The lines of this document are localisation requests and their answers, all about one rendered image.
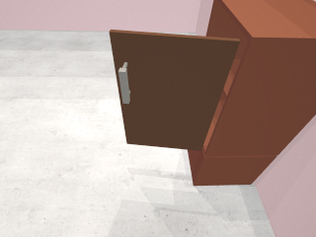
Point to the cupboard door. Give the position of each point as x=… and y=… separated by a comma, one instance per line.
x=175, y=83

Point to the handle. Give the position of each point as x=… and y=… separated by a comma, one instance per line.
x=123, y=81

